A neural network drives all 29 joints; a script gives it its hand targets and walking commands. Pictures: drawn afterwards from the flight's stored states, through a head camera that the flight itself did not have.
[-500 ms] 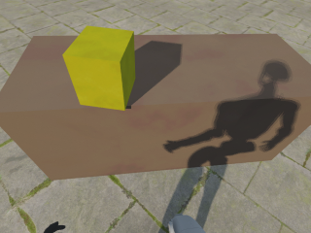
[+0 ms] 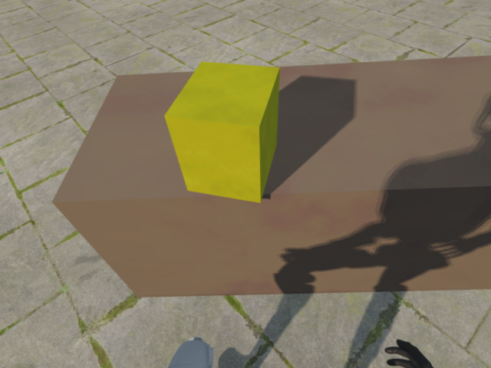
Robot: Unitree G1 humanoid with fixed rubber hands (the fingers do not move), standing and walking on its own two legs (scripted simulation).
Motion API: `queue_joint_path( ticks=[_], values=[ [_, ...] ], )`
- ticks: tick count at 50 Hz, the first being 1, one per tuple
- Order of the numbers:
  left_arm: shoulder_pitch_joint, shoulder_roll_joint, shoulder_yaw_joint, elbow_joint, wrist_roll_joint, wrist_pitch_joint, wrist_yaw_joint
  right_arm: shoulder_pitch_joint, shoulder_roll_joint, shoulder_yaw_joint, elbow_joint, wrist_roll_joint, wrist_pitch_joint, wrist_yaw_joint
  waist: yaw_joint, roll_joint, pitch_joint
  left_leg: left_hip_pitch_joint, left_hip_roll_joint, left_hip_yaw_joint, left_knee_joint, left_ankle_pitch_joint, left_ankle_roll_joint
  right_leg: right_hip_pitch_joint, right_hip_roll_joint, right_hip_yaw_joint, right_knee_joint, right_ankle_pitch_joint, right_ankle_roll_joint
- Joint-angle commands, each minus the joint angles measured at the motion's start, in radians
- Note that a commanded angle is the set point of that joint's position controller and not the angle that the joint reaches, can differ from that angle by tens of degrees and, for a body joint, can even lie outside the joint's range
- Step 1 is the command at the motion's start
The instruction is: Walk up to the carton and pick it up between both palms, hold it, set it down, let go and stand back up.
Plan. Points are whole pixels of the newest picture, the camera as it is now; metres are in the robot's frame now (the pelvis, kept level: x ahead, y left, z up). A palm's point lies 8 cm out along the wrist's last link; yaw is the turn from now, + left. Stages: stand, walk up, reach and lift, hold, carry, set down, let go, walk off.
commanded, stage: walk up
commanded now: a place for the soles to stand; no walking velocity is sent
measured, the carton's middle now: (231, 132) +0.62 +0.06 +0.01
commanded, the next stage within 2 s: none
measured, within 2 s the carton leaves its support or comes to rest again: neither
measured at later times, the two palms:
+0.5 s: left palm (56, 316) +0.23 +0.37 -0.09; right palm out of the picture +0.12 -0.15 -0.12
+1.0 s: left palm (51, 310) +0.24 +0.39 -0.09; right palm (334, 346) +0.19 -0.13 -0.09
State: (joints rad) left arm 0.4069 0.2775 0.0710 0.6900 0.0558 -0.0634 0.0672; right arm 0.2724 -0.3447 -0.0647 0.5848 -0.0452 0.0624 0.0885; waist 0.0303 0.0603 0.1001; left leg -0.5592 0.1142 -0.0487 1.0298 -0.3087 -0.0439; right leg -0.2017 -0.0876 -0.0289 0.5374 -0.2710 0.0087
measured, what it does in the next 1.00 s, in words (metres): steps to the left: left foot, then right foot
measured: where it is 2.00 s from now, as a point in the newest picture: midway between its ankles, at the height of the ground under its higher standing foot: outside the picture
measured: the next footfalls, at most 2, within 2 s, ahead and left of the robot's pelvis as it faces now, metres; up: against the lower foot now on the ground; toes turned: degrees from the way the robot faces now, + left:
left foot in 0.14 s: +0.16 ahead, +0.23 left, +0.00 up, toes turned +5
right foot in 0.48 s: +0.17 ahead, +0.01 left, +0.00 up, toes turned -3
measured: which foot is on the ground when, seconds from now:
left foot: up 0.00-0.12, down 0.14-1.00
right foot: down 0.00-0.14, up 0.16-0.46, down 0.48-1.00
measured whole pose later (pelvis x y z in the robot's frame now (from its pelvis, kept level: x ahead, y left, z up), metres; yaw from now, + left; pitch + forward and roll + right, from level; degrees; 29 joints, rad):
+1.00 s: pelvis +0.10 +0.14 +0.00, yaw -6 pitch -2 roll +0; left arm 0.28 0.28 0.00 0.64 0.01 -0.01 0.00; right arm 0.29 -0.31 0.01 0.63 0.00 0.00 0.01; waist 0.00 -0.01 0.02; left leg -0.22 0.02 0.19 0.52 -0.28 0.05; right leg -0.29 0.00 0.05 0.54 -0.23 0.01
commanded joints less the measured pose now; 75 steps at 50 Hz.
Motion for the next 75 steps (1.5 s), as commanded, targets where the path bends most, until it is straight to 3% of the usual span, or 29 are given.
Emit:
queue_joint_path(
  ticks=[1, 3, 4, 5, 6, 7, 8, 9, 12, 14, 19, 21, 23, 24, 25, 26, 27, 30, 34, 41, 62, 63, 64, 65, 66, 67, 68, 73, 75],
  values=[
    [-0.01, 0.202, 0.058, -0.076, 0.004, -0.02, -0.015, -0.001, 0.004, -0.002, -0.058, 0.007, -0.026, 0.011, -0.006, -0.258, -0.01, 0.158, 0.0, 0.085, -0.272, 0.083, 0.024, -0.122, -0.128, 0.104, -0.178, -0.046, -0.19],
    [-0.017, 0.218, 0.061, -0.087, 0.007, -0.006, -0.016, 0.014, -0.014, -0.013, -0.051, 0.003, -0.03, 0.004, -0.022, -0.226, -0.035, 0.266, -0.008, 0.106, -0.359, 0.09, 0.044, -0.153, -0.161, 0.127, -0.145, -0.108, -0.182],
    [-0.042, 0.215, 0.057, -0.095, 0.009, 0.004, -0.016, 0.057, -0.023, -0.019, -0.039, 0.004, -0.033, -0.001, -0.062, -0.19, -0.04, 0.355, -0.021, 0.129, -0.421, 0.115, 0.056, -0.185, -0.165, 0.116, -0.094, -0.112, -0.166],
    [-0.043, 0.194, 0.044, -0.102, 0.008, 0.013, -0.018, 0.126, -0.044, -0.03, -0.016, 0.001, -0.041, -0.01, -0.098, -0.13, -0.064, 0.457, -0.051, 0.146, -0.465, 0.102, 0.07, -0.218, -0.137, 0.091, 0.022, -0.101, -0.138],
    [0.007, 0.133, 0.02, -0.1, 0.007, 0.022, -0.022, 0.215, -0.089, -0.048, 0.022, -0.001, -0.051, -0.024, -0.132, 0.028, -0.105, 0.563, -0.069, 0.129, -0.516, 0.078, 0.082, -0.241, -0.062, 0.019, 0.248, -0.081, -0.102],
    [0.053, 0.043, -0.012, -0.132, 0.001, 0.027, -0.028, 0.253, -0.175, -0.06, 0.02, -0.01, -0.062, -0.034, -0.154, 0.264, -0.143, 0.619, 0.087, -0.113, -0.591, 0.019, 0.143, -0.37, 0.052, -0.032, 0.528, -0.284, -0.051],
    [0.063, 0.044, -0.003, -0.172, -0.022, 0.04, -0.021, 0.19, -0.231, -0.065, -0.018, 0.0, -0.057, -0.04, -0.139, 0.299, -0.143, 0.563, 0.24, -0.407, -0.701, -0.056, 0.263, -0.477, 0.128, 0.025, 0.638, -0.444, -0.032],
    [0.015, 0.084, 0.008, -0.178, -0.03, 0.051, -0.008, 0.132, -0.224, -0.064, -0.027, 0.024, -0.048, -0.045, -0.15, 0.242, -0.103, 0.453, 0.282, -0.467, -0.777, -0.198, 0.348, -0.478, 0.095, 0.074, 0.741, -0.425, -0.035],
    [0.0, 0.113, 0.021, -0.158, -0.047, 0.045, -0.014, 0.072, -0.108, -0.021, -0.02, 0.011, -0.044, -0.066, -0.1, 0.112, 0.008, 0.339, 0.188, -0.214, -0.68, 0.055, 0.3, -0.44, 0.044, 0.106, 0.684, -0.256, -0.02],
    [0.045, 0.085, 0.013, -0.153, -0.042, 0.036, -0.034, 0.039, -0.07, -0.002, -0.007, 0.007, -0.052, -0.073, -0.048, 0.039, -0.022, 0.237, 0.157, -0.126, -0.658, 0.135, 0.26, -0.294, 0.05, 0.086, 0.534, -0.207, -0.015],
    [-0.012, 0.03, -0.017, -0.178, -0.024, 0.036, -0.055, 0.041, -0.092, 0.01, 0.003, 0.027, -0.069, -0.088, -0.035, 0.063, -0.095, 0.222, 0.153, -0.067, -0.585, 0.318, 0.238, -0.077, 0.078, 0.023, 0.174, -0.02, -0.017],
    [-0.022, 0.037, -0.015, -0.179, -0.029, 0.036, -0.056, 0.028, -0.111, 0.017, 0.0, 0.042, -0.062, -0.088, -0.015, 0.05, -0.114, 0.182, 0.141, -0.04, -0.539, 0.305, 0.196, 0.037, 0.096, 0.014, 0.022, 0.123, -0.03],
    [-0.064, 0.089, -0.008, -0.191, -0.029, 0.033, -0.054, 0.066, -0.088, 0.035, -0.009, 0.052, -0.062, -0.08, -0.021, -0.008, -0.126, 0.1, 0.116, -0.016, -0.536, 0.139, 0.121, 0.134, 0.034, 0.127, -0.037, 0.171, -0.067],
    [-0.092, 0.138, 0.001, -0.198, -0.026, 0.034, -0.052, 0.109, -0.055, 0.05, -0.017, 0.057, -0.063, -0.076, -0.04, -0.111, -0.145, 0.083, 0.061, 0.026, -0.502, 0.005, 0.077, 0.129, -0.079, 0.288, -0.06, 0.162, -0.11],
    [-0.118, 0.159, 0.001, -0.195, -0.039, 0.036, -0.051, 0.136, -0.037, 0.056, -0.008, 0.049, -0.057, -0.078, -0.054, -0.126, -0.14, 0.183, 0.002, 0.073, -0.467, -0.093, 0.044, 0.007, -0.162, 0.372, -0.105, 0.085, -0.159],
    [-0.154, 0.17, 0.0, -0.18, -0.056, 0.044, -0.054, 0.14, -0.045, 0.052, 0.005, 0.041, -0.047, -0.08, -0.07, -0.126, -0.117, 0.307, -0.018, 0.073, -0.503, -0.091, 0.049, -0.142, -0.147, 0.344, -0.126, -0.053, -0.174],
    [-0.174, 0.143, -0.011, -0.174, -0.066, 0.047, -0.06, 0.116, -0.059, 0.044, 0.005, 0.034, -0.048, -0.078, -0.071, -0.125, -0.071, 0.341, -0.011, 0.05, -0.557, -0.059, 0.063, -0.209, -0.082, 0.289, -0.134, -0.102, -0.13],
    [-0.13, 0.097, -0.034, -0.153, -0.065, 0.044, -0.067, 0.087, -0.084, 0.039, 0.012, 0.041, -0.068, -0.075, -0.044, -0.122, -0.043, 0.298, 0.034, 0.009, -0.621, -0.01, 0.088, -0.146, 0.001, 0.192, -0.089, 0.001, -0.06],
    [-0.127, 0.098, -0.034, -0.139, -0.055, 0.037, -0.071, 0.078, -0.073, 0.046, 0.008, 0.043, -0.084, -0.079, -0.037, -0.088, -0.093, 0.304, 0.044, 0.024, -0.634, 0.073, 0.087, -0.07, -0.004, 0.187, -0.043, 0.165, -0.06],
    [-0.14, 0.108, -0.033, -0.13, -0.05, 0.04, -0.066, 0.037, -0.066, 0.047, -0.014, 0.045, -0.074, -0.078, -0.036, -0.027, -0.1, 0.324, 0.045, 0.053, -0.643, 0.075, 0.098, -0.075, 0.008, 0.172, -0.039, 0.149, -0.047],
    [-0.126, 0.126, -0.025, -0.129, -0.046, 0.04, -0.066, 0.036, -0.08, 0.04, -0.016, 0.041, -0.064, -0.079, -0.038, -0.08, -0.091, 0.344, 0.047, 0.095, -0.619, 0.003, 0.096, -0.113, 0.02, 0.216, -0.058, 0.125, -0.052],
    [-0.1, 0.144, 0.0, -0.12, -0.011, 0.053, -0.099, 0.208, -0.114, -0.014, 0.0, -0.007, -0.081, -0.091, -0.077, -0.092, -0.144, 0.509, 0.11, -0.035, -0.709, -0.415, 0.162, -0.251, 0.094, 0.149, 0.071, -0.27, -0.054],
    [-0.139, 0.103, -0.004, -0.146, -0.004, 0.065, -0.114, 0.261, -0.19, -0.036, 0.03, -0.025, -0.086, -0.105, -0.114, 0.005, -0.037, 0.589, 0.294, -0.249, -0.854, -0.612, 0.246, -0.489, 0.132, 0.051, 0.241, -0.304, -0.023],
    [-0.149, 0.102, -0.003, -0.154, 0.007, 0.076, -0.123, 0.257, -0.205, -0.039, 0.047, -0.03, -0.089, -0.119, -0.121, 0.001, 0.044, 0.596, 0.427, -0.362, -0.885, -0.579, 0.311, -0.613, 0.048, 0.084, 0.37, -0.265, -0.017],
    [-0.154, 0.106, 0.001, -0.157, 0.007, 0.08, -0.131, 0.244, -0.184, -0.032, 0.056, -0.032, -0.098, -0.131, -0.115, -0.045, 0.088, 0.597, 0.444, -0.353, -0.889, -0.457, 0.328, -0.653, 0.005, 0.113, 0.397, -0.219, -0.016],
    [-0.145, 0.11, 0.005, -0.153, 0.006, 0.077, -0.134, 0.239, -0.15, -0.018, 0.068, -0.032, -0.11, -0.137, -0.098, -0.105, 0.087, 0.594, 0.393, -0.269, -0.879, -0.339, 0.295, -0.642, -0.005, 0.129, 0.391, -0.146, -0.009],
    [-0.134, 0.098, 0.006, -0.15, 0.003, 0.075, -0.138, 0.224, -0.129, -0.01, 0.076, -0.033, -0.12, -0.139, -0.084, -0.101, 0.071, 0.567, 0.349, -0.174, -0.874, -0.276, 0.261, -0.599, -0.01, 0.126, 0.382, -0.097, -0.001],
    [-0.151, 0.026, 0.0, -0.145, -0.025, 0.054, -0.16, 0.14, -0.125, -0.012, 0.101, 0.011, -0.129, -0.109, -0.068, 0.12, 0.069, 0.342, 0.139, 0.19, -0.845, -0.091, 0.198, -0.303, 0.017, -0.006, 0.222, 0.09, 0.015],
    [-0.175, 0.03, 0.001, -0.152, -0.027, 0.043, -0.151, 0.171, -0.132, -0.011, 0.103, 0.022, -0.119, -0.097, -0.081, 0.159, 0.052, 0.309, 0.112, 0.237, -0.781, 0.007, 0.199, -0.219, 0.031, -0.049, 0.176, 0.141, 0.015]
  ],
)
